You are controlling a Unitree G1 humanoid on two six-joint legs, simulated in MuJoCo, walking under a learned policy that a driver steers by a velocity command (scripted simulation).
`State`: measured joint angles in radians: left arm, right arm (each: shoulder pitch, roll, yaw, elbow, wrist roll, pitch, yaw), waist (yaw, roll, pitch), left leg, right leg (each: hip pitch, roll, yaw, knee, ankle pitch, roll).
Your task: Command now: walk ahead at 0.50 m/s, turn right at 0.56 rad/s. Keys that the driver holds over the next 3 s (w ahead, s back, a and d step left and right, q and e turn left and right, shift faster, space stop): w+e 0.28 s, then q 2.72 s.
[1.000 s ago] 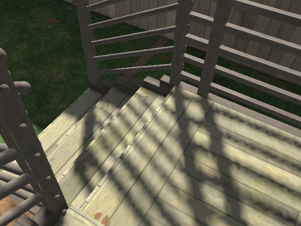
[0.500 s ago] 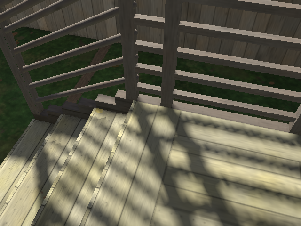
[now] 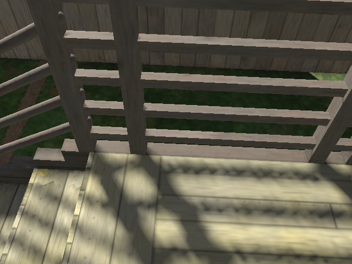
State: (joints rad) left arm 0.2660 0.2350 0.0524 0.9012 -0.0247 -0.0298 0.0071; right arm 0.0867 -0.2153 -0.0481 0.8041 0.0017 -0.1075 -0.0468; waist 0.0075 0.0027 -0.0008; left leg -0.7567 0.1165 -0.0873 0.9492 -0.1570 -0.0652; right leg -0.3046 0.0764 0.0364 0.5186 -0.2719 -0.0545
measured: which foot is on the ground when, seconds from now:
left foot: up 0.00-0.08, down 0.10-0.56, up 0.58-0.90, down 0.92-1.00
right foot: down 0.00-0.12, up 0.14-0.52, down 0.54-0.92, up 0.94-1.00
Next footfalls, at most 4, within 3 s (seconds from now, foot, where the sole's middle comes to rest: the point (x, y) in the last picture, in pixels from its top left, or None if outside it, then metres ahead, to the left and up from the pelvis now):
0.10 left None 0.24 0.17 -0.77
0.54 right None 0.38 -0.12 -0.77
0.92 left None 0.34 0.15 -0.77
1.42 right None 0.35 -0.06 -0.77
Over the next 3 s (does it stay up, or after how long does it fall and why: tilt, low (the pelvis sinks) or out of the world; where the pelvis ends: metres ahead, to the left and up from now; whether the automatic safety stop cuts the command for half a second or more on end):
stays up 0.27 0.12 0.02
